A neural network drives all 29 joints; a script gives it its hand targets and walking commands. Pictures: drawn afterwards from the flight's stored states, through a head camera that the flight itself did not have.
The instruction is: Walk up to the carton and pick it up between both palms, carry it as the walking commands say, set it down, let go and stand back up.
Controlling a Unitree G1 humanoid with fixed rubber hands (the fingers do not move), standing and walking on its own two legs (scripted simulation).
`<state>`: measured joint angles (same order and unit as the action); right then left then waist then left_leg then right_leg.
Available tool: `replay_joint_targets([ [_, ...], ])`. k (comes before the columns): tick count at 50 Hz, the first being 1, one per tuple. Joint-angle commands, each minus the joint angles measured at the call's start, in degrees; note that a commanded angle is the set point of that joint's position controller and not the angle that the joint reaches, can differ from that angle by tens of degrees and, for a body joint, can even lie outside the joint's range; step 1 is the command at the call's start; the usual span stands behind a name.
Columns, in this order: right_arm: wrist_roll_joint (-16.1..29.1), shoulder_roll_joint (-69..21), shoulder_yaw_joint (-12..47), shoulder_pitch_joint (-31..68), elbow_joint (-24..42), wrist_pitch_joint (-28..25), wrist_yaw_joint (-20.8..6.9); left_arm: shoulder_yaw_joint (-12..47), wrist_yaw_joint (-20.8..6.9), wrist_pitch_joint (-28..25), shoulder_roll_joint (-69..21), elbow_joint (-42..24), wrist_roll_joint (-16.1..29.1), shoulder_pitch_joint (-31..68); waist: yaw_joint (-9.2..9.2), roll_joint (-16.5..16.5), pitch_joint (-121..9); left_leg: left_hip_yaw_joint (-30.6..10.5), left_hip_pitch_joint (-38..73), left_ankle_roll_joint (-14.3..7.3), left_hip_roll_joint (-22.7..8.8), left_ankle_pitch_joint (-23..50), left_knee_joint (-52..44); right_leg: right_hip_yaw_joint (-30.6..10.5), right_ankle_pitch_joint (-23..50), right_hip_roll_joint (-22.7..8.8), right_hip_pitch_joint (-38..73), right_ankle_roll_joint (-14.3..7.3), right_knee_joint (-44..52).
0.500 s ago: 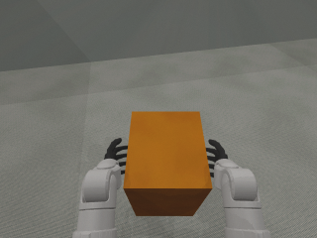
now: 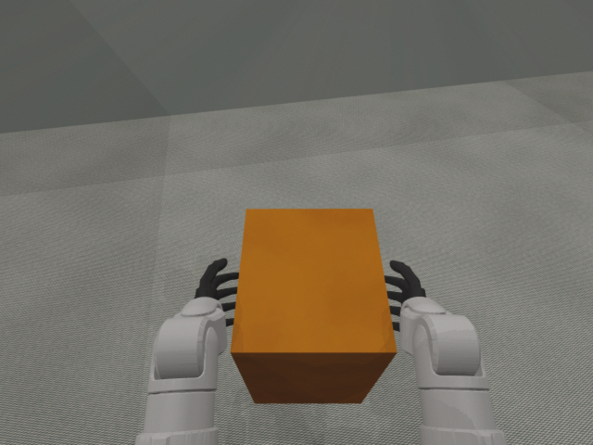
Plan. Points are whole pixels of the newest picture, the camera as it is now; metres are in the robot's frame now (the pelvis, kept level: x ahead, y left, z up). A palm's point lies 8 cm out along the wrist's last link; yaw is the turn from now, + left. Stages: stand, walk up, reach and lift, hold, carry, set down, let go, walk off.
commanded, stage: carry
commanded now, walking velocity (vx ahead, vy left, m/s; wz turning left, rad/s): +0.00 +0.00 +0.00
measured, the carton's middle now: (308, 314) +0.32 +0.00 +0.00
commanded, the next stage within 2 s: none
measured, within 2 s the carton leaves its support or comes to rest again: neither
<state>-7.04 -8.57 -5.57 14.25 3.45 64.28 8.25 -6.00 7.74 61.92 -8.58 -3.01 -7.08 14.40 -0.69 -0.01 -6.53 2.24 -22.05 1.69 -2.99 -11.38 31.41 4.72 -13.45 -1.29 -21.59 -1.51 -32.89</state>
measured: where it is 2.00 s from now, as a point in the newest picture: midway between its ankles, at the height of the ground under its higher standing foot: outside the picture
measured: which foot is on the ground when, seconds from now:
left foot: down 0.00-1.00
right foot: down 0.00-1.00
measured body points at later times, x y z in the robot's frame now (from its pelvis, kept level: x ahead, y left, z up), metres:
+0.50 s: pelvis -0.02 -0.01 -0.01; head -0.03 +0.00 +0.44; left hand +0.27 +0.14 +0.07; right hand +0.27 -0.13 +0.06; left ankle +0.05 +0.14 -0.73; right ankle +0.04 -0.10 -0.73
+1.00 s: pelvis -0.01 +0.01 +0.00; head -0.03 +0.01 +0.45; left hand +0.28 +0.15 +0.07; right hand +0.29 -0.12 +0.07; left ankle +0.05 +0.14 -0.73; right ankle +0.04 -0.10 -0.73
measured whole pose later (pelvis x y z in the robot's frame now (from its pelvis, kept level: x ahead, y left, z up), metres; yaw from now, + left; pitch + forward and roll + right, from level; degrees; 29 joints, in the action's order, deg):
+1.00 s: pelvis -0.01 +0.01 +0.00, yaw +3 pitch +2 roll +0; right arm -7.2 -8.8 -6.2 15.4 6.3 68.8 8.1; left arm -6.5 8.4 67.0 -8.9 -6.0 -6.7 15.9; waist -0.5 -0.1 -6.4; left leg 0.3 -23.5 1.1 -1.9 -10.5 31.9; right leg 7.9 -13.3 -3.2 -21.4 -0.8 -32.7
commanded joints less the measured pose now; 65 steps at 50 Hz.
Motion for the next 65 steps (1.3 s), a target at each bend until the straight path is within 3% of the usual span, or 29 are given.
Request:
replay_joint_targets([
  [1, 21.3, -54.7, 34.3, 33.4, 8.1, -4.3, -14.4, 34.0, -14.9, -1.5, -55.8, -5.4, 18.6, 28.8, 0.05, 0.2, -16.5, -3.9, 7.0, -2.6, -4.1, 2.0, -3.9, -6.7, 5.0, -6.6, 6.0, -2.8, 5.9],
  [4, 26.2, -57.2, 39.8, 35.7, 17.7, -1.9, -14.3, 39.7, -14.8, 0.8, -57.9, -14.6, 23.6, 31.0, 0.05, -0.9, -16.4, -4.6, 6.6, -2.1, -5.1, 5.7, -3.3, -4.4, 5.1, -6.7, 6.3, -2.0, 4.7],
  [8, 26.0, -55.5, 38.9, 32.1, 16.9, 2.0, -14.2, 39.0, -14.4, 4.6, -56.9, -13.0, 23.1, 26.7, 0.13, 1.9, -17.7, -7.7, 6.0, -2.2, -8.1, 12.5, -0.7, -2.3, 5.2, -6.8, 6.9, -0.8, -0.2],
  [11, 25.4, -55.0, 38.3, 30.7, 15.6, 3.0, -14.9, 38.7, -14.9, 5.8, -56.7, -12.0, 22.6, 25.6, 0.22, 1.9, -17.2, -4.9, 3.7, -1.5, -4.9, 7.4, 1.4, -4.7, 5.8, -9.0, 6.7, -1.9, 2.5],
  [14, 25.6, -56.2, 38.6, 32.4, 15.5, 3.3, -15.3, 38.9, -15.2, 5.9, -57.9, -12.7, 23.2, 28.5, -0.13, -2.3, -15.0, -2.6, 2.3, -1.2, -2.3, 1.1, 2.7, -6.0, 4.4, -10.7, 4.1, -3.3, 5.4],
  [20, 26.1, -57.3, 38.3, 35.6, 16.5, 3.1, -15.3, 38.7, -15.4, 5.7, -59.0, -13.8, 24.0, 31.7, -0.1, -2.0, -14.8, -3.7, 3.5, -1.9, -2.2, 0.7, 0.7, -5.1, -5.7, -9.1, 2.7, -2.2, 7.5],
  [23, 25.9, -57.2, 38.2, 35.6, 16.7, 2.9, -15.1, 38.1, -15.3, 5.6, -58.8, -13.8, 23.8, 31.6, 0.03, -2.7, -16.0, -4.1, 4.3, -2.1, -2.3, 1.4, -0.1, -4.4, -6.4, -8.5, 3.5, -2.1, 7.2],
  [27, 25.2, -56.8, 37.4, 34.4, 15.7, 2.9, -15.1, 38.0, -15.2, 5.7, -58.5, -12.9, 23.2, 30.5, 0.13, 0.3, -16.9, -4.7, 4.9, -2.5, -2.7, 1.9, -1.6, -4.2, -6.4, -8.1, 4.4, -1.8, 6.5],
  [33, 24.4, -56.5, 36.4, 33.8, 13.7, 2.8, -15.3, 37.7, -15.2, 5.7, -58.3, -11.8, 22.7, 30.7, 0.0, 1.4, -15.3, -6.3, 3.8, -2.9, -3.4, -1.1, -4.6, -3.9, -9.7, -7.1, 4.3, -1.3, 6.9],
  [39, 24.5, -57.0, 36.3, 34.9, 12.7, 2.6, -15.4, 37.2, -15.2, 5.5, -58.4, -10.9, 22.6, 31.8, -0.03, 1.6, -14.9, -7.2, 3.6, -2.9, -3.7, -1.5, -5.9, -3.8, -8.3, -6.6, 5.2, -1.2, 6.9],
  [49, 22.9, -56.3, 34.9, 34.9, 10.3, 0.6, -15.0, 35.6, -15.2, 3.6, -57.8, -7.8, 21.3, 31.7, -0.06, 1.0, -16.1, -6.5, 4.9, -3.1, -3.9, 4.2, -4.0, -3.5, -1.6, -7.0, 6.4, -1.5, 5.8],
  [56, 23.4, -56.6, 35.9, 34.4, 12.1, 0.0, -14.9, 36.2, -15.0, 2.8, -57.7, -9.7, 21.8, 31.2, 0.08, 1.0, -18.4, -6.0, 6.0, -3.0, -4.1, 8.2, -2.5, -3.1, 4.8, -7.1, 8.2, -1.8, 3.6],
  [65, 22.6, -55.7, 35.7, 34.0, 11.9, -1.3, -14.8, 35.5, -15.0, 1.5, -56.9, -8.8, 20.7, 30.2, 0.01, -0.4, -16.9, -5.2, 4.9, -2.5, -3.8, 5.7, -2.3, -3.3, 5.2, -7.7, 7.9, -2.4, 4.1],
])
